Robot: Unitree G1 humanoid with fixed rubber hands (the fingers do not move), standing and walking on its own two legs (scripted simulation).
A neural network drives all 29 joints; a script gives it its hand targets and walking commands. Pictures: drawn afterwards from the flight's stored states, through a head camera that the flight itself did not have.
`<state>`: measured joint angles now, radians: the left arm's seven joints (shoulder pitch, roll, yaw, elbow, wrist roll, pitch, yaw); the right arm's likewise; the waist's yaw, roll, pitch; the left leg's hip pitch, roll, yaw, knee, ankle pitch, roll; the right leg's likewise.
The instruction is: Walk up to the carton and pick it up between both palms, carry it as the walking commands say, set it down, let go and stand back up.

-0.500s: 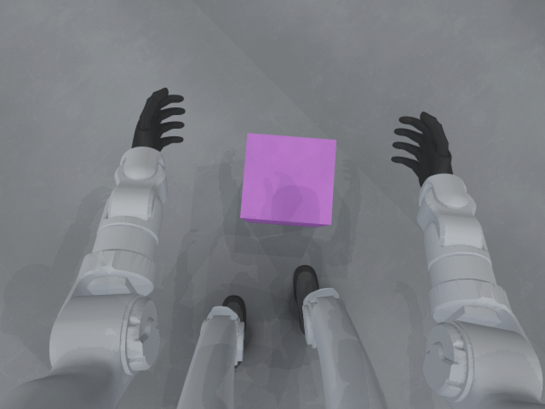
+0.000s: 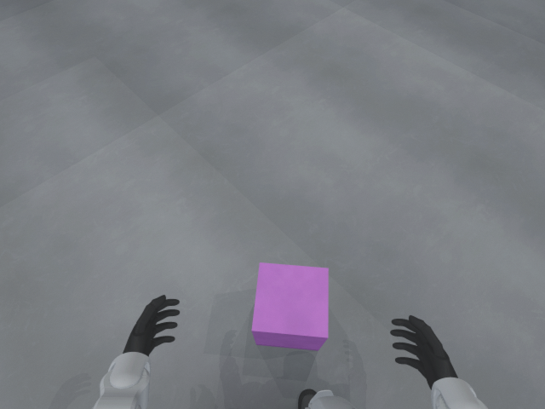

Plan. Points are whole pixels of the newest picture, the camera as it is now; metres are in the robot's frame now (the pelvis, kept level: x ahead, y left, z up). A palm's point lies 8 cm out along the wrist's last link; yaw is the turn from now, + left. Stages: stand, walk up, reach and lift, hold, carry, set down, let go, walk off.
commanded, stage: let go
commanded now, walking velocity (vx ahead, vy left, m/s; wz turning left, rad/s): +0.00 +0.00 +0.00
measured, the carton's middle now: (290, 308) +0.42 -0.05 -0.63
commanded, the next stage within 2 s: stand in 0.62 s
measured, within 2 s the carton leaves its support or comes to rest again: neither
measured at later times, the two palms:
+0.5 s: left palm (86, 384) +0.19 +0.26 -0.05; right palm (428, 374) +0.18 -0.20 -0.06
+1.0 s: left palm out of the picture +0.15 +0.30 -0.06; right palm (474, 380) +0.18 -0.27 -0.08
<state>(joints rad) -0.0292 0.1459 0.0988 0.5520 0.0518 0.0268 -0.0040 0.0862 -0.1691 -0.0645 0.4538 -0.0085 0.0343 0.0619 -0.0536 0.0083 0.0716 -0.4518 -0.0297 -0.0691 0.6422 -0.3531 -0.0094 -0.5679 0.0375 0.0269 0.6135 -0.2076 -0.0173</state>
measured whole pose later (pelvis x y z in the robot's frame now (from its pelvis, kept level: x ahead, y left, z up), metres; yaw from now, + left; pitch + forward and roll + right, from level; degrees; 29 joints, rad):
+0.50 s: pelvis +0.03 +0.03 +0.02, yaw +0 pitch -5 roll -1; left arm 0.22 0.20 0.04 0.45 0.01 0.12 -0.05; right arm 0.23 -0.20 -0.05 0.41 -0.02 0.15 0.08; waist -0.01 0.05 0.12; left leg -0.03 -0.03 -0.07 0.48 -0.35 0.03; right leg -0.14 0.03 0.04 0.45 -0.22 0.01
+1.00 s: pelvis +0.04 +0.00 +0.01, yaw +2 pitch -2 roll -1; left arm 0.20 0.32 0.06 0.75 0.04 0.01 0.01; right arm 0.23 -0.34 -0.04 0.67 -0.03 0.03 -0.02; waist 0.00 0.05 0.01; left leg -0.10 -0.02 -0.10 0.51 -0.37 0.00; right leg -0.22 0.03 0.00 0.52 -0.26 -0.02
